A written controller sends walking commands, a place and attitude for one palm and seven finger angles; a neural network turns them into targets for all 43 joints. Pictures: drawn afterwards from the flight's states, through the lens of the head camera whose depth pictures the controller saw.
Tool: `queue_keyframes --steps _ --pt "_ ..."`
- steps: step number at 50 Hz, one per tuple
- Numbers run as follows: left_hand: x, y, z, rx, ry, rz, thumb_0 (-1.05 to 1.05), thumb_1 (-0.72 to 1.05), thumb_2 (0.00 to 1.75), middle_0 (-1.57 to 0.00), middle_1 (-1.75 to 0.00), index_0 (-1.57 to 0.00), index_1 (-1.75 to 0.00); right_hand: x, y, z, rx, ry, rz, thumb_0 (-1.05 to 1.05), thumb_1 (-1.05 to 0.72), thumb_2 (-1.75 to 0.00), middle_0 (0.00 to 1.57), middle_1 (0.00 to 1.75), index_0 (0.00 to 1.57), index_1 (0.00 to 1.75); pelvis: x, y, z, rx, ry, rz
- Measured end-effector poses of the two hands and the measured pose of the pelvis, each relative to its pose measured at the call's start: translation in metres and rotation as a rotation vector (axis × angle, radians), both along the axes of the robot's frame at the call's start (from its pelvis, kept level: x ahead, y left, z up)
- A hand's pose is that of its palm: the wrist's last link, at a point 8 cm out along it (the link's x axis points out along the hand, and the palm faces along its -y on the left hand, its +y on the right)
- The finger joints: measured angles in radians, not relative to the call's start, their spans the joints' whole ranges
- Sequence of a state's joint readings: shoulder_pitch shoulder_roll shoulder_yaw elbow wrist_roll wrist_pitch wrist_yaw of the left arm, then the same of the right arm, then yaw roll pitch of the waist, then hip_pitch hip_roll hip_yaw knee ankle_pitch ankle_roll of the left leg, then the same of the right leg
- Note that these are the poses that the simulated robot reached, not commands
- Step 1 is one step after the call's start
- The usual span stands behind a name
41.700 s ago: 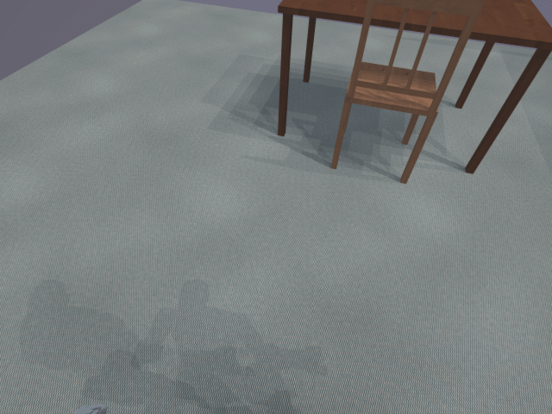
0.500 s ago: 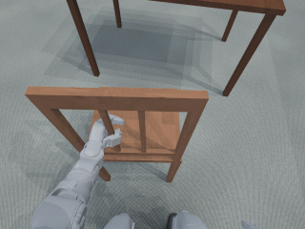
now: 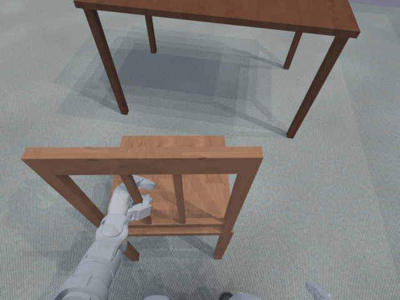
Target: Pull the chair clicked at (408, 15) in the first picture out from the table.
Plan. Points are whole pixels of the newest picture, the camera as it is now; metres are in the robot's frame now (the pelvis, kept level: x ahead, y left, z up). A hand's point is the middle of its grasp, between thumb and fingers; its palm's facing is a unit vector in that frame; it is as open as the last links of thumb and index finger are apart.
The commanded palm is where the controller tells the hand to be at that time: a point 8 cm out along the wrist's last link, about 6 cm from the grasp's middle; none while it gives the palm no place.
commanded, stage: stop walking, hand still on the chair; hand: left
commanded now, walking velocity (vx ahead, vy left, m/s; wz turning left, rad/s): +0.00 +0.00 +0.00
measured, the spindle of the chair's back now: (138, 201) +0.33 +0.16 -0.08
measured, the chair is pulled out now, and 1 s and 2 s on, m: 0.64 0.64 0.64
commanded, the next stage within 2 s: open the thumb and straighten the fingers in 0.58 s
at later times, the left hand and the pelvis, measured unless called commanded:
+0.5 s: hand (146, 207) +0.31 +0.14 -0.07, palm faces +0.04 -0.98 -0.17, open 5.1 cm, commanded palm +0.29 +0.19 -0.05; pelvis +0.04 +0.00 +0.01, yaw +0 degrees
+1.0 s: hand (141, 205) +0.31 +0.15 -0.07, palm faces +0.05 -0.99 -0.15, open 10.1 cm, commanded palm +0.29 +0.20 -0.05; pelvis +0.03 +0.01 -0.02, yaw -1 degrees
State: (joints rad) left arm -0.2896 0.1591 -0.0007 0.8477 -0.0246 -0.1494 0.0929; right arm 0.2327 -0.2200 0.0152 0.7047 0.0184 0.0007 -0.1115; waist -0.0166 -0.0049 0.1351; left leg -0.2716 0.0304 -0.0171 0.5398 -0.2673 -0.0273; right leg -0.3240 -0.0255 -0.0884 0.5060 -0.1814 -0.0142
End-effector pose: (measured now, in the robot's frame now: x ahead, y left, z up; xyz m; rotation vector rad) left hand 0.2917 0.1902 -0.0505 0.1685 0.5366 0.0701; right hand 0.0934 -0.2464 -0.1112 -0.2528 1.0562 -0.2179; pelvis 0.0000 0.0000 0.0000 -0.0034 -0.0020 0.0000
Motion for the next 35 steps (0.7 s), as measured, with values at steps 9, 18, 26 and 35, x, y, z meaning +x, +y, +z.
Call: queue_keyframes --steps 9,18,26,35 --pt "-0.002 0.002 0.001 -0.005 0.019 0.011 0.05 0.75 0.82 -0.36 -1.29 -0.49 -1.45 0.046 0.012 0.007 0.032 -0.078 0.020 0.01 -0.91 -0.89 0.20 0.30 0.20 0.30 0.022 0.000 0.004 -0.001 -0.011 -0.005" --pt "-0.003 0.002 0.001 -0.007 0.025 0.022 0.05 0.75 0.82 -0.35 -1.29 -0.49 -1.45 0.083 0.010 0.016 0.030 -0.135 0.045 0.01 -0.91 -0.89 0.20 0.30 0.20 0.30 0.036 -0.002 0.005 -0.001 -0.010 -0.002" --pt "-0.003 0.001 0.001 -0.009 0.027 0.024 0.05 0.75 0.82 -0.35 -1.29 -0.49 -1.45 0.089 0.004 0.020 0.019 -0.135 0.036 0.01 -0.91 -0.89 0.20 0.30 0.20 0.30 0.040 -0.003 0.005 -0.002 -0.013 -0.001" --pt "-0.003 0.001 0.002 -0.009 0.027 0.025 0.05 0.75 0.82 -0.35 -1.29 -0.49 -1.45 0.074 0.004 0.016 0.022 -0.090 0.021 0.01 -0.91 -0.89 0.20 0.30 0.20 0.30 0.039 -0.003 0.005 -0.003 -0.016 0.002"
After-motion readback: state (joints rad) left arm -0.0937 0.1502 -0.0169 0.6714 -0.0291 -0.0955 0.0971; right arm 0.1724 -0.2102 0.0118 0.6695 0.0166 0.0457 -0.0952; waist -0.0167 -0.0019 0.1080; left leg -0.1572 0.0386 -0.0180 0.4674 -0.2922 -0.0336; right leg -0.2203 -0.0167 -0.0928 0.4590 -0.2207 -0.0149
